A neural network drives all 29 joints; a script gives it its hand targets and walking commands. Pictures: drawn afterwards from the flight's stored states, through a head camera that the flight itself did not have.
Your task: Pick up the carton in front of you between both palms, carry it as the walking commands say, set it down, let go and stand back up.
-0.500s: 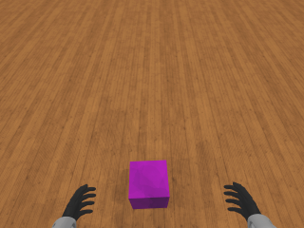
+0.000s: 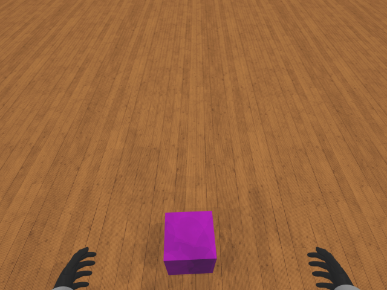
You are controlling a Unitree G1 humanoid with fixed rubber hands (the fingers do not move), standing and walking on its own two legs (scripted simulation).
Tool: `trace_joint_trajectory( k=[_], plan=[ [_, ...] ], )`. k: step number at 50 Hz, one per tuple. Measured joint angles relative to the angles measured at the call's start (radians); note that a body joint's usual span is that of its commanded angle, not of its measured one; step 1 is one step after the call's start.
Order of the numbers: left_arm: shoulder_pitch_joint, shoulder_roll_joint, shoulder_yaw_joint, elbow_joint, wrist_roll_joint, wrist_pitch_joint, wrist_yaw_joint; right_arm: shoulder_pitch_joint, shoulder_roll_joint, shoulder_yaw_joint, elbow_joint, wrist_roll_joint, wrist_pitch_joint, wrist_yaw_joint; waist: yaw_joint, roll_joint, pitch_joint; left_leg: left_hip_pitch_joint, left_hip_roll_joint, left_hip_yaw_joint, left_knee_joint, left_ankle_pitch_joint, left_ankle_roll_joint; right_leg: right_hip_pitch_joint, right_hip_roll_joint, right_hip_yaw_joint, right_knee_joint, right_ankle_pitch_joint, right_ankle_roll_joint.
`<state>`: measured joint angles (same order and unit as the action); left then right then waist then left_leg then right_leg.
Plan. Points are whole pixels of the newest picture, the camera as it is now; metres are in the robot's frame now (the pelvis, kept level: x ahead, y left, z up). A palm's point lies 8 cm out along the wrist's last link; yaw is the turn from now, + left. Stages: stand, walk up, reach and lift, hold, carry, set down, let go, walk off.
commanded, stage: stand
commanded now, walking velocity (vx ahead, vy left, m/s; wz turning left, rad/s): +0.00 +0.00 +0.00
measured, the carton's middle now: (189, 243) +0.41 +0.04 -0.65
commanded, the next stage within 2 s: none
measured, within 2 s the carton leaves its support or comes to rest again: neither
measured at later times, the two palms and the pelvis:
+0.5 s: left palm out of the picture +0.13 +0.30 -0.09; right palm out of the picture +0.12 -0.29 -0.09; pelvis +0.01 +0.01 +0.00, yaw +0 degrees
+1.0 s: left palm out of the picture +0.09 +0.31 -0.09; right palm out of the picture +0.09 -0.30 -0.09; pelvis -0.01 +0.00 +0.01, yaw +0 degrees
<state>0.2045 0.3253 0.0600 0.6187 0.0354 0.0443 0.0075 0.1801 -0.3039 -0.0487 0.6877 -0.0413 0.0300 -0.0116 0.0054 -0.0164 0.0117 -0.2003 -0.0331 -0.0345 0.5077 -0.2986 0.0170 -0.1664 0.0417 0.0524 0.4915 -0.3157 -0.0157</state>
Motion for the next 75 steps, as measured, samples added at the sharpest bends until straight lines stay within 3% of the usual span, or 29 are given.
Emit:
trace_joint_trajectory(
  k=[37, 75],
  plan=[
    [-0.037, 0.041, -0.047, 0.264, -0.011, -0.048, 0.014, -0.041, -0.054, 0.03, 0.248, 0.013, -0.041, -0.01, -0.008, 0.002, -0.006, 0.072, -0.004, 0.011, -0.11, 0.057, 0.008, 0.067, -0.014, 0.007, -0.102, 0.054, 0.009],
    [-0.065, 0.062, -0.06, 0.383, -0.018, -0.055, 0.005, -0.065, -0.079, 0.044, 0.353, 0.025, -0.047, -0.003, -0.005, 0.006, 0.014, 0.09, -0.003, 0.002, -0.166, 0.11, 0.007, 0.088, -0.019, 0.002, -0.162, 0.107, 0.012]
  ],
)
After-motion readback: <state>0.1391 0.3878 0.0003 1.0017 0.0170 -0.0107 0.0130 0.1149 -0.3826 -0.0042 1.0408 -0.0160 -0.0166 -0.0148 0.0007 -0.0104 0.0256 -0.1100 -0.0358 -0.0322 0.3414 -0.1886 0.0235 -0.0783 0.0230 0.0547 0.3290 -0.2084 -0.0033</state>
